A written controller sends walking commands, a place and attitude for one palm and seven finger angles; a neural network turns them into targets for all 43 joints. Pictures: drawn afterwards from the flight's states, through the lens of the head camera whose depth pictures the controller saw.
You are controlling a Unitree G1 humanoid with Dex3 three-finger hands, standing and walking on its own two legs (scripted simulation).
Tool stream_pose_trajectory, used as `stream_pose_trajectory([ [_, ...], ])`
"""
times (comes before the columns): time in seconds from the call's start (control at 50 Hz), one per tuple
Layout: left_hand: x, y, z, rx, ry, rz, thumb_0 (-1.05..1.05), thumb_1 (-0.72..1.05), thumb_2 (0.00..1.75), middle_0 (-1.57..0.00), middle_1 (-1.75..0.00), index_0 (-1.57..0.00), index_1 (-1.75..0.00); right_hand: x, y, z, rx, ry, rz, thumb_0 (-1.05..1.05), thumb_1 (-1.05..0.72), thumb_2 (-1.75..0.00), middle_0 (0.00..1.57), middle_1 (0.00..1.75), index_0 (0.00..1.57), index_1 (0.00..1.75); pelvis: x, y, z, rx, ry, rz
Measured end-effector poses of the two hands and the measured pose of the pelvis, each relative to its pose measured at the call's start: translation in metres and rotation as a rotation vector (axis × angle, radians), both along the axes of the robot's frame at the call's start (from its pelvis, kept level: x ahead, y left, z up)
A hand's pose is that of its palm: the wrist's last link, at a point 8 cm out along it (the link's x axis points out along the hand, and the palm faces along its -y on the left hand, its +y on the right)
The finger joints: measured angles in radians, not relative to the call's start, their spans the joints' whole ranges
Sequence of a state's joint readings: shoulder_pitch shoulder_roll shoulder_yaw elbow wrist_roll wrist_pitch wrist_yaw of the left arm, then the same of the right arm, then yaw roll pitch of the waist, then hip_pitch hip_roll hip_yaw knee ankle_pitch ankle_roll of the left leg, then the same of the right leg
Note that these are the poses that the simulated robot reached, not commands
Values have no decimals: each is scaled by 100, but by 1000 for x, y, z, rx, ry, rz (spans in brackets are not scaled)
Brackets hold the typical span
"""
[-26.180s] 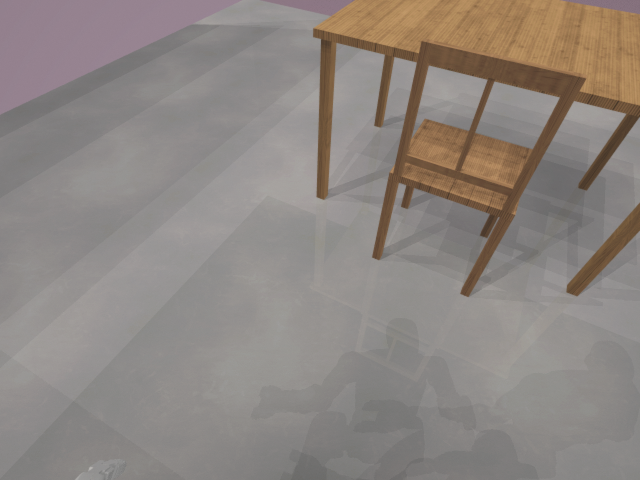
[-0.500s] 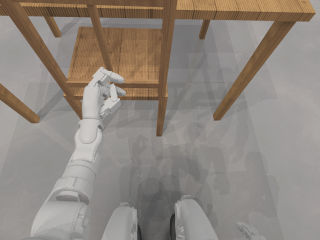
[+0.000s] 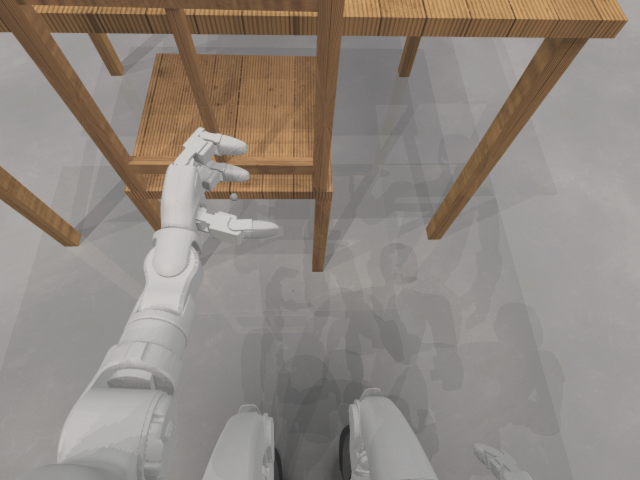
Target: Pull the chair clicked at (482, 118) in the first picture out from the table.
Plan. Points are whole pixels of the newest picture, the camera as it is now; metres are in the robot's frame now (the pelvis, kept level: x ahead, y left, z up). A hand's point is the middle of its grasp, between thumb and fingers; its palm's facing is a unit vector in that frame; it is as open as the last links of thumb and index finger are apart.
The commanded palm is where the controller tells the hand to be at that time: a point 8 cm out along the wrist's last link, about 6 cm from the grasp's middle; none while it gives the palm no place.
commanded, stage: open the thumb and straighten the fingers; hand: left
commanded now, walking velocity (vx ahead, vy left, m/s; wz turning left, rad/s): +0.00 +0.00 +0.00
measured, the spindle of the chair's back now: (202, 100) +0.62 +0.14 +0.02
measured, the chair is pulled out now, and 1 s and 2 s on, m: -0.12 -0.12 -0.12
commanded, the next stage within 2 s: draw the fingers out of the gap in 0.36 s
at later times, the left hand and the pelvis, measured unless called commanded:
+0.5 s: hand (233, 193) +0.46 +0.09 +0.02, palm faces -0.08 -0.99 -0.06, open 17.4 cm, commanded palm +0.43 +0.14 +0.03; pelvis +0.00 +0.00 +0.00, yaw +0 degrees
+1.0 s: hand (220, 257) +0.37 +0.10 +0.02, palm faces -0.12 -0.99 -0.04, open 17.5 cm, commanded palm +0.35 +0.15 +0.03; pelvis +0.01 +0.01 +0.01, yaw +1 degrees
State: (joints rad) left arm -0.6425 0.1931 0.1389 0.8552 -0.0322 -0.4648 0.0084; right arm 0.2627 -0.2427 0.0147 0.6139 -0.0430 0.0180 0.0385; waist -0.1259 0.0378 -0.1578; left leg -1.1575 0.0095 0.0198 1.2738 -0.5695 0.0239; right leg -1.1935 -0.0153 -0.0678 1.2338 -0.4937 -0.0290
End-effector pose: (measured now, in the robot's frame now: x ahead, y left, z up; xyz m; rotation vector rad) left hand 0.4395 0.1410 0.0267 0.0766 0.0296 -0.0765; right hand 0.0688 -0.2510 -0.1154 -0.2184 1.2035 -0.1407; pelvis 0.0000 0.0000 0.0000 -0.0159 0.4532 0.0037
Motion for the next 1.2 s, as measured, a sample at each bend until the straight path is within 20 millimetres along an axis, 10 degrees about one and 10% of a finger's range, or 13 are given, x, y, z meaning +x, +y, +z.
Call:
stream_pose_trajectory([
  [0.42, 3, 2, 2, -7, 0, -11, -1, -54, 20, -4, -12, -4, -12, -8, -1, 2, -7, 5, -7, 1, -91, -90, 20, 30, 20, 30, -1, 2, 1, -2, 1, 0],
  [0.72, -26, 8, -2, -17, 22, -9, -2, -54, 20, -1, -1, -1, 0, 4, 8, 10, 22, -19, -12, 1, -91, -90, 20, 30, 20, 30, 5, 4, 8, 2, -16, -13],
  [1.2, -117, 13, 0, -39, 18, -45, -2, -54, 20, -1, 0, -1, 0, 97, 24, 27, 34, -269, 118, 1, -91, -90, 20, 30, 20, 30, 7, 5, 9, -2, -70, 19],
])
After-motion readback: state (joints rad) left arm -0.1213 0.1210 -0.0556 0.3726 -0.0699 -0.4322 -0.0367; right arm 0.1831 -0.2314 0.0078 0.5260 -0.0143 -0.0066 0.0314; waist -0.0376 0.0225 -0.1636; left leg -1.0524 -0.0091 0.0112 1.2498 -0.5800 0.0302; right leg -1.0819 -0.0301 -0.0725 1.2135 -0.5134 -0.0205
